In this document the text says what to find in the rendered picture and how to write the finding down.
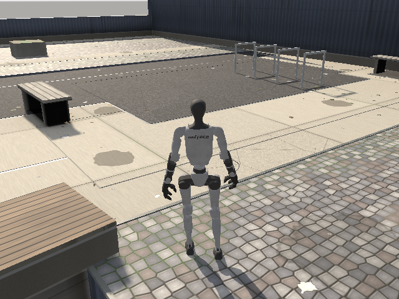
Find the left robot hand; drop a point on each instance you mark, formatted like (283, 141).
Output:
(166, 191)

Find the right robot forearm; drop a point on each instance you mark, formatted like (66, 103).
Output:
(229, 166)

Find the left robot forearm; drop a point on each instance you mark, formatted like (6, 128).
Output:
(169, 170)

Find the left robot foot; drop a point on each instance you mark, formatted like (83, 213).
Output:
(189, 250)

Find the right robot upper arm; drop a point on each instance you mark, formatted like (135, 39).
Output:
(218, 131)

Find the left robot upper arm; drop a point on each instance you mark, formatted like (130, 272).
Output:
(176, 143)

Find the robot left shin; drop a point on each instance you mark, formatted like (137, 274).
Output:
(188, 225)

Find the right robot hand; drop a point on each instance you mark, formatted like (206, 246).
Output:
(233, 180)

